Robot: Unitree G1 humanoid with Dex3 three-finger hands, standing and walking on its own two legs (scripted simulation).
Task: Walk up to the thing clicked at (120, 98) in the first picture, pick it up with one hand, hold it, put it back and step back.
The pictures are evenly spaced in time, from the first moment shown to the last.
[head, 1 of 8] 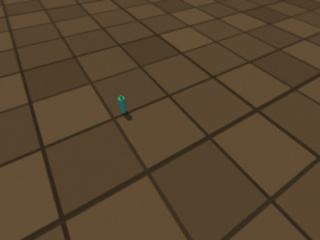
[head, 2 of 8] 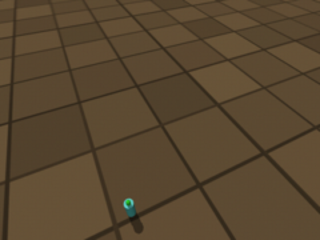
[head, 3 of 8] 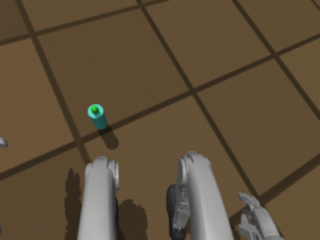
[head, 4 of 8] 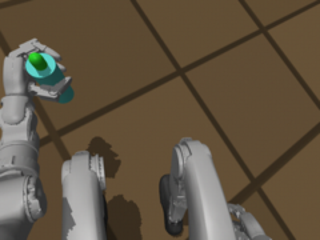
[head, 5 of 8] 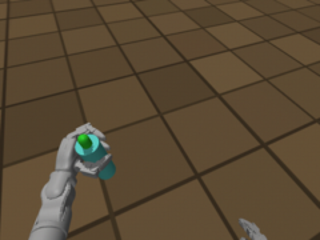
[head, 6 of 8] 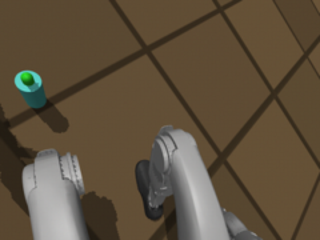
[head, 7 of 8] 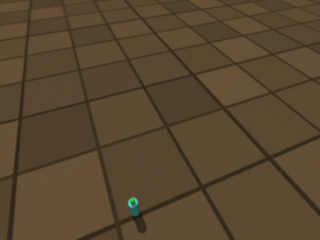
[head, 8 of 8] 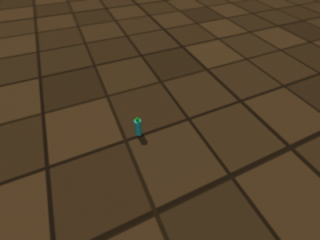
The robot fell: no
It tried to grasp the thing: yes
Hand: left
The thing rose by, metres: 0.67
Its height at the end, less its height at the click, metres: +0.00
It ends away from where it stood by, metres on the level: 0.01
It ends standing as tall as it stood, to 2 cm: yes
